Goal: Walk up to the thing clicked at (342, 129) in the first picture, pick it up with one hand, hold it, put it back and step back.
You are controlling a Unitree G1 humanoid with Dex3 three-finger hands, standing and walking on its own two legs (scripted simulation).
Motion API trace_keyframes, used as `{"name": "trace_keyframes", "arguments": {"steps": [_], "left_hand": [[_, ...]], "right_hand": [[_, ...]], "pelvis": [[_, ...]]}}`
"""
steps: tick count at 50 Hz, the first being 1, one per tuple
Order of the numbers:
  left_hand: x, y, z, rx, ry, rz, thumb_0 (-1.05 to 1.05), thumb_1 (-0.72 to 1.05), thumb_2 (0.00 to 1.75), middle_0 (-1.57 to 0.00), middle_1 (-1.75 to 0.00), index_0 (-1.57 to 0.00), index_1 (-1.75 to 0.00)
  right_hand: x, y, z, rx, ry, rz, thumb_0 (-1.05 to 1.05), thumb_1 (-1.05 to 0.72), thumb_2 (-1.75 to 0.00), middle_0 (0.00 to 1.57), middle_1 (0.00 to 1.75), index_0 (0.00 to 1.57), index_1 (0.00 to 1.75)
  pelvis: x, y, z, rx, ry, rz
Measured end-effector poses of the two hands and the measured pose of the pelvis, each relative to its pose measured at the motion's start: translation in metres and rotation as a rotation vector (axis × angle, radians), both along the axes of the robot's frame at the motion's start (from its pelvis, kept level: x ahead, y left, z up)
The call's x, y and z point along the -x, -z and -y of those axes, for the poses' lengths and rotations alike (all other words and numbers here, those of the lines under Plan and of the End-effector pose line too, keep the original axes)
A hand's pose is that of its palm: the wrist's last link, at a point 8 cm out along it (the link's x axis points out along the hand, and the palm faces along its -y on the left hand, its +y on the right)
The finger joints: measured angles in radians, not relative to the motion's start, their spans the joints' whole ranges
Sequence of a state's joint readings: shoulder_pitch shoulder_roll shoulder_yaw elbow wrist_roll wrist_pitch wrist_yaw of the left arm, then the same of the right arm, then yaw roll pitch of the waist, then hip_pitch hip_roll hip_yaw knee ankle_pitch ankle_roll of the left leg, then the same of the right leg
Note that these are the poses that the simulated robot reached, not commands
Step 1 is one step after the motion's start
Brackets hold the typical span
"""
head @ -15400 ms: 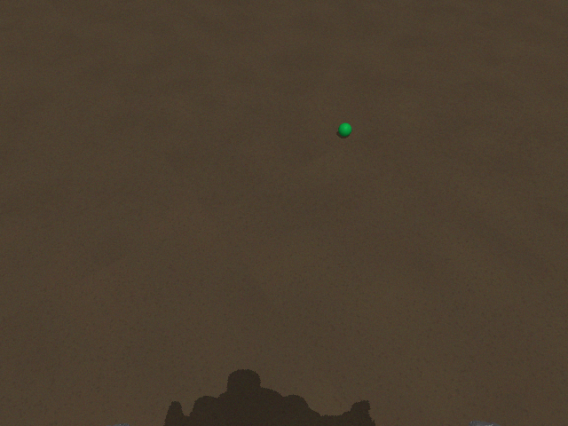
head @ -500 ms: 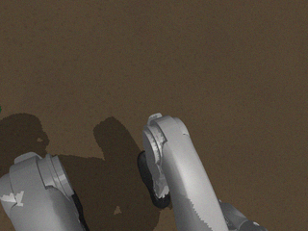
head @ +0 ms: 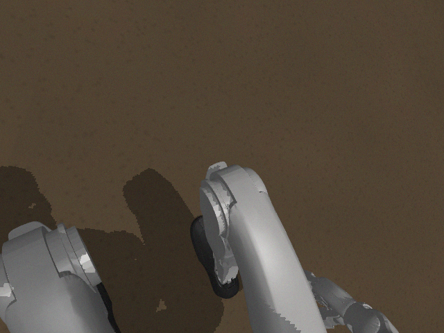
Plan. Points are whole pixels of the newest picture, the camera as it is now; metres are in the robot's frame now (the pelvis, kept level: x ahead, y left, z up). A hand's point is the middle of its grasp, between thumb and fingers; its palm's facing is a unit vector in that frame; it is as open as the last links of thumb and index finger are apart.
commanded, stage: close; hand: left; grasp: from above
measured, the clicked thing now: out of the picture +0.44 +0.32 -0.26
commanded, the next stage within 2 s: settle in 1.12 s
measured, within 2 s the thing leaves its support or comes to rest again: leaves its support in 1.56 s
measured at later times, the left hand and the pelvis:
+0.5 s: hand out of the picture +0.43 +0.32 -0.23, palm faces -0.42 -0.18 -0.89, open 11.2 cm; pelvis +0.00 +0.00 +0.00, yaw +0 degrees
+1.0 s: hand out of the picture +0.43 +0.32 -0.23, palm faces -0.42 -0.17 -0.89, open 9.9 cm; pelvis +0.00 +0.00 +0.00, yaw -1 degrees
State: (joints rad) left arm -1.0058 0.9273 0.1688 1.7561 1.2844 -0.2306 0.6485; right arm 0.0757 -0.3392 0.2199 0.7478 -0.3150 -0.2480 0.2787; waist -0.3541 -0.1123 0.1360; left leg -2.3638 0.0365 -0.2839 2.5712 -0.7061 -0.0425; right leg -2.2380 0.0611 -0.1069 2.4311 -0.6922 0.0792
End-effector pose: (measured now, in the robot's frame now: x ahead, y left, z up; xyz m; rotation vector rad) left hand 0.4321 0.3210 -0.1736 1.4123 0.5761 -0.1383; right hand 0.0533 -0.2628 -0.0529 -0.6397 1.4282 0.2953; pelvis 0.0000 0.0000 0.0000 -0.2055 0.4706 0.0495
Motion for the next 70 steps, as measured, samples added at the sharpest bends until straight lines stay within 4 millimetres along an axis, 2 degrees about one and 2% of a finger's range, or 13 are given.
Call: {"name": "trace_keyframes", "arguments": {"steps": [12,37,55,70], "left_hand": [[0.0,0.002,0.002,0.008,0.012,0.016,0.0,-0.25,0.93,-0.26,-0.97,-0.27,-0.95],[0.002,-0.002,0.002,0.004,0.013,-0.001,0.0,0.02,0.77,-0.4,-0.93,-0.47,-0.88],[-0.002,-0.005,0.001,-0.001,0.011,0.009,0.0,0.02,0.61,-0.53,-0.83,-0.61,-0.74],[-0.005,-0.007,0.0,-0.003,-0.008,0.008,0.0,0.02,0.51,-0.63,-0.74,-0.72,-0.64]], "right_hand": [[0.004,0.0,-0.01,-0.033,0.0,-0.018,0.0,-0.9,-0.9,0.2,0.3,0.2,0.3],[0.012,-0.006,-0.006,-0.017,0.005,-0.006,0.0,-0.9,-0.9,0.2,0.3,0.2,0.3],[0.006,-0.008,-0.009,-0.018,-0.011,0.019,0.0,-0.9,-0.9,0.2,0.3,0.2,0.3],[0.011,-0.009,-0.011,-0.024,0.005,0.009,0.0,-0.91,-0.9,0.2,0.3,0.2,0.3]], "pelvis": [[-0.001,-0.002,-0.001,0.009,0.003,0.001],[0.004,-0.003,-0.001,0.008,0.008,0.014],[0.005,-0.005,-0.002,0.013,0.006,0.014],[0.005,-0.006,-0.003,0.015,0.006,0.006]]}}
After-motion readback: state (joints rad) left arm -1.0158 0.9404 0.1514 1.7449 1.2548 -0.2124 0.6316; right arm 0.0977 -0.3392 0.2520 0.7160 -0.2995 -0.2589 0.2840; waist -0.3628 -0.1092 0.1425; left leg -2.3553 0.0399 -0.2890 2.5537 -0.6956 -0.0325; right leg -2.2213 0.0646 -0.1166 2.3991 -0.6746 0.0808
